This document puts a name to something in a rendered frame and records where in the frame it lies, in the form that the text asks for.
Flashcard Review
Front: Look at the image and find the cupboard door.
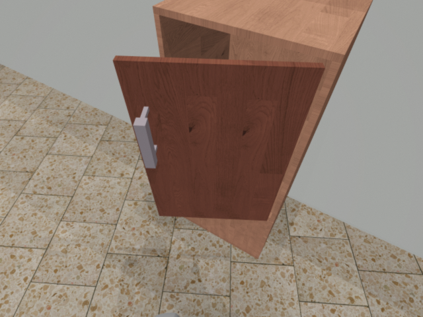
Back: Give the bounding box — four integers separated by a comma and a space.
113, 55, 325, 221

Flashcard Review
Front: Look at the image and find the handle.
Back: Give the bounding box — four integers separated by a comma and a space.
133, 106, 157, 168

